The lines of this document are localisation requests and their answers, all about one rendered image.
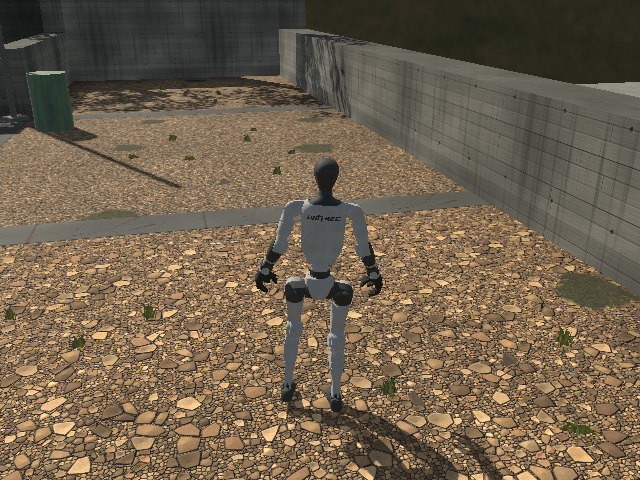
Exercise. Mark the right robot forearm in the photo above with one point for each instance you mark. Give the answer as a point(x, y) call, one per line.
point(370, 264)

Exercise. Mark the robot left hand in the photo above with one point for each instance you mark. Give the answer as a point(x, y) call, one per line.
point(259, 278)

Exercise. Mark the robot right hand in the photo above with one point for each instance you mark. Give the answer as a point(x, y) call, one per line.
point(370, 282)

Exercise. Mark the robot right upper arm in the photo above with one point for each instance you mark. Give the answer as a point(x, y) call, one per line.
point(355, 213)

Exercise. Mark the humanoid robot head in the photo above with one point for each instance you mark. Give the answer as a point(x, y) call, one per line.
point(326, 171)

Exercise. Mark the left robot forearm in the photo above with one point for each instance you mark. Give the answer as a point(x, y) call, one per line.
point(269, 260)

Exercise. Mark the robot left upper arm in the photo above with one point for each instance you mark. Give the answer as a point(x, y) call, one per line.
point(292, 209)

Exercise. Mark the robot left foot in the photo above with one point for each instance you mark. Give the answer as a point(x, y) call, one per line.
point(286, 393)

